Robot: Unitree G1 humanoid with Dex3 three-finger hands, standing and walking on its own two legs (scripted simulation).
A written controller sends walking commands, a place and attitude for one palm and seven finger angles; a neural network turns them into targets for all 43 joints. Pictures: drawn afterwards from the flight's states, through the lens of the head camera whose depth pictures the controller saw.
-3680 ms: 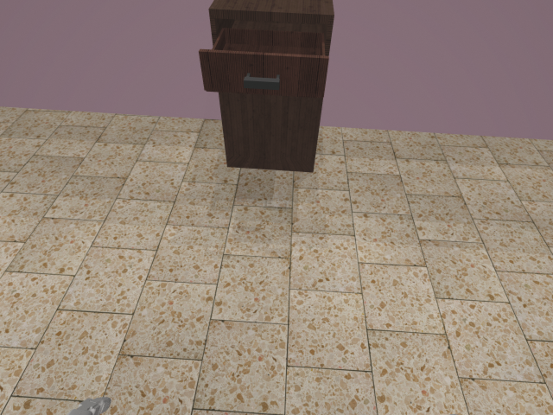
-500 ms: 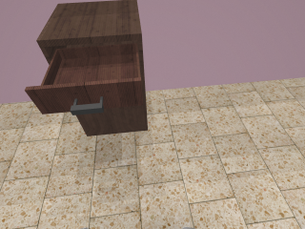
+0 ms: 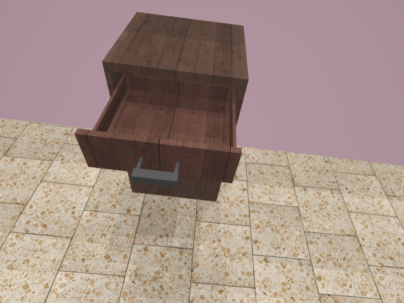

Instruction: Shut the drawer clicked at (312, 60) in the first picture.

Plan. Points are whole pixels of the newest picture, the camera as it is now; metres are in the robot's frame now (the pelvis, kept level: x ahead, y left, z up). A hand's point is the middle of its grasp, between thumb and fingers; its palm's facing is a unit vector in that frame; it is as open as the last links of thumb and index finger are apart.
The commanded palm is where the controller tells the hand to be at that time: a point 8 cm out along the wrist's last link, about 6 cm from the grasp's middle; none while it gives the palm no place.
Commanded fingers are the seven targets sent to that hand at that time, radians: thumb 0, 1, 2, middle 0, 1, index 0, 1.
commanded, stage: take the last steps up to it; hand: left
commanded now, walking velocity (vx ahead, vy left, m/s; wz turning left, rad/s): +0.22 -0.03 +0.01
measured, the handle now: (157, 170) +0.44 +0.16 -0.07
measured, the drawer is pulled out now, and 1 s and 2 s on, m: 0.30 0.30 0.30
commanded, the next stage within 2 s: come to a stop and stand still in 0.24 s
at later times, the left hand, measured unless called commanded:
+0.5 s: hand (147, 275) +0.21 +0.14 -0.16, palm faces +0.02 -0.97 -0.22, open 7.3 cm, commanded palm none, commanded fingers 0.00 0.90 0.90 -0.20 -0.30 -0.20 -0.30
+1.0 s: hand out of the picture +0.06 +0.21 -0.17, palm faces +0.10 -0.97 -0.22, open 7.3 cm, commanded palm none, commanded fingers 0.00 0.90 0.90 -0.20 -0.30 -0.20 -0.30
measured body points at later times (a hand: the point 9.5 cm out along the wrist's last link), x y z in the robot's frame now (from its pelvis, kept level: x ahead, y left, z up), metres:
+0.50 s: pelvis +0.12 -0.03 +0.00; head +0.14 -0.06 +0.45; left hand +0.20 +0.19 -0.14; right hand +0.05 -0.22 -0.17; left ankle +0.05 +0.09 -0.72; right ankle +0.18 -0.13 -0.73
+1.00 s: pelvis +0.06 +0.02 +0.01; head +0.04 +0.03 +0.46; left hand +0.06 +0.27 -0.15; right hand +0.08 -0.21 -0.14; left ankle +0.05 +0.13 -0.73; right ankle +0.12 -0.11 -0.69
